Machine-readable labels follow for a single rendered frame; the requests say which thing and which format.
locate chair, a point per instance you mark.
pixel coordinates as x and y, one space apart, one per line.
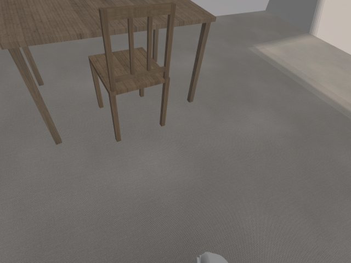
132 69

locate table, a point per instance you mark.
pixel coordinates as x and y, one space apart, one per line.
26 23

